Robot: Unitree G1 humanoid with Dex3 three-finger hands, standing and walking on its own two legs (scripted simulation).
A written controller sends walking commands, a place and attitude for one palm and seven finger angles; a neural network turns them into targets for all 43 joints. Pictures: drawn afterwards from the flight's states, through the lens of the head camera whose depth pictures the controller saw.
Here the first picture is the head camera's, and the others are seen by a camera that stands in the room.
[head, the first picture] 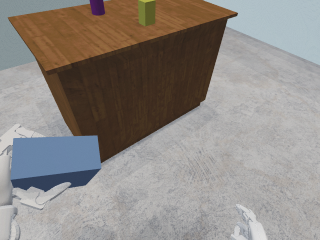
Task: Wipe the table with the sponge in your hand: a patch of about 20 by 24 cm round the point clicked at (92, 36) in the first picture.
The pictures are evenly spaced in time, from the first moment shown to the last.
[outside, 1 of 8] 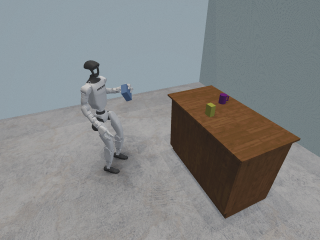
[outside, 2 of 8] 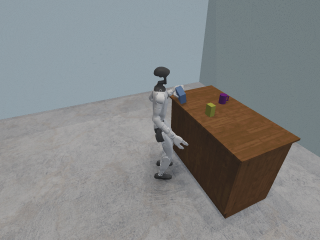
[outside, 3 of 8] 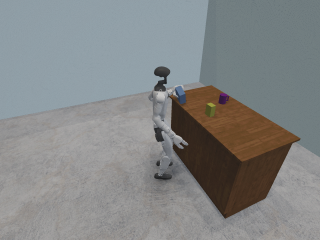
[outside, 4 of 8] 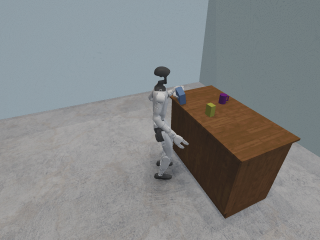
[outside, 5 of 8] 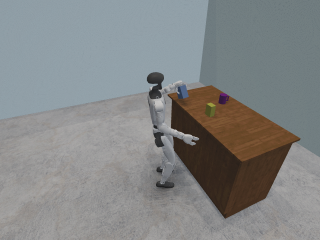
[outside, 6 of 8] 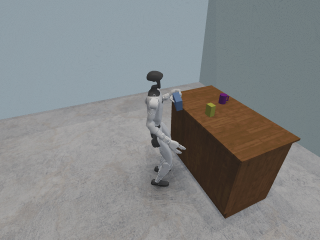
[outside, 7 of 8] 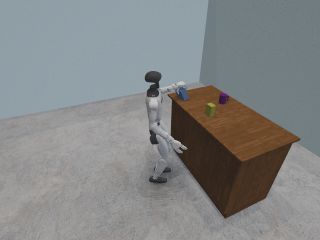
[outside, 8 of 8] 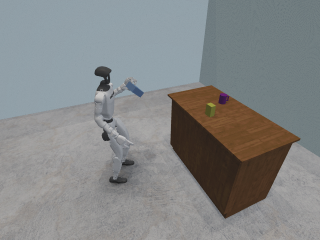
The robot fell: no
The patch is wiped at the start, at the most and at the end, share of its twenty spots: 0.00 0.30 0.30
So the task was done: no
